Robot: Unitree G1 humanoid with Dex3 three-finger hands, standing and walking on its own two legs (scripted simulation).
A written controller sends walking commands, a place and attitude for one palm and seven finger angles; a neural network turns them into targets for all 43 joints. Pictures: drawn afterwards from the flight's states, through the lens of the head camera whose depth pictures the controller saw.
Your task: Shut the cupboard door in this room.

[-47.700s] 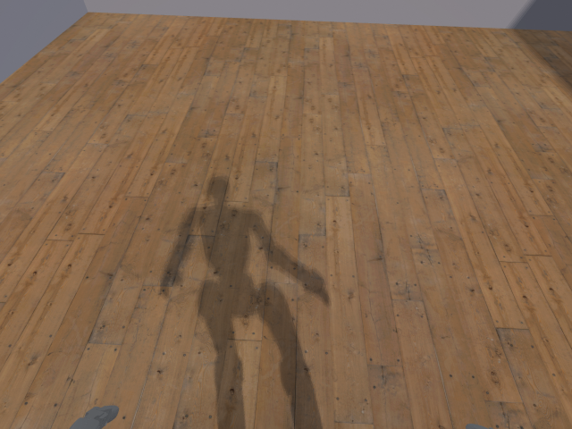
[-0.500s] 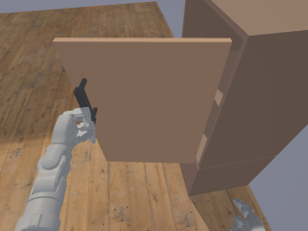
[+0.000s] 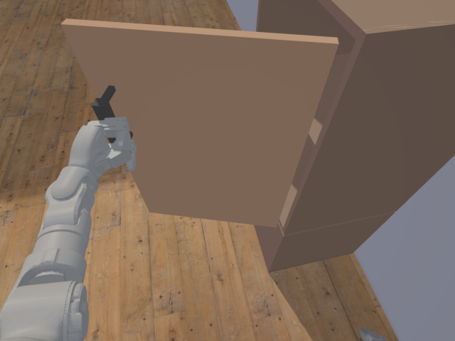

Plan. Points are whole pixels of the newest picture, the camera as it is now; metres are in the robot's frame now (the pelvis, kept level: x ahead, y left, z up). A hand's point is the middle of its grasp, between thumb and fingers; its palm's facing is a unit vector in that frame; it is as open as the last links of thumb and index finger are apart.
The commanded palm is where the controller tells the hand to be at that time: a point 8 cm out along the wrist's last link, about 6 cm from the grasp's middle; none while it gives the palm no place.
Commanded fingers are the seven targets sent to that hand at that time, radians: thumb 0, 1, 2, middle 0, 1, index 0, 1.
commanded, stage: push the door shut along its arc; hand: left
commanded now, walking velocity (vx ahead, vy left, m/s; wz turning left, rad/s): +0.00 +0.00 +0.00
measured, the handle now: (116, 122) +0.49 +0.21 +0.10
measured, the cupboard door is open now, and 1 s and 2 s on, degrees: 70 58 45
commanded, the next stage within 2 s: pull the fist back off the door in 1.24 s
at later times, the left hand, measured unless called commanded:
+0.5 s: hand (154, 126) +0.48 +0.13 +0.10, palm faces -0.29 -0.96 -0.03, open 3.1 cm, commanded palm +0.47 +0.18 +0.10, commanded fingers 0.00 0.90 0.90 -1.30 -1.50 -1.30 -1.50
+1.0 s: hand (173, 110) +0.52 +0.10 +0.11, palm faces -0.39 -0.92 -0.02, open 3.0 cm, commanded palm +0.53 +0.15 +0.10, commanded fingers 0.00 0.90 0.90 -1.30 -1.50 -1.30 -1.50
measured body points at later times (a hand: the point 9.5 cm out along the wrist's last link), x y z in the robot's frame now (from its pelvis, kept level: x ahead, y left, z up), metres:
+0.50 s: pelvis +0.00 +0.01 -0.01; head +0.08 +0.01 +0.43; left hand +0.49 +0.19 +0.11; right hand +0.02 -0.26 -0.13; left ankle +0.01 +0.11 -0.71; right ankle -0.01 -0.11 -0.71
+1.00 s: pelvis -0.01 +0.01 -0.02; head +0.11 +0.01 +0.41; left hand +0.53 +0.16 +0.11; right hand -0.03 -0.27 -0.13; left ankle +0.01 +0.11 -0.71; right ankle -0.01 -0.11 -0.71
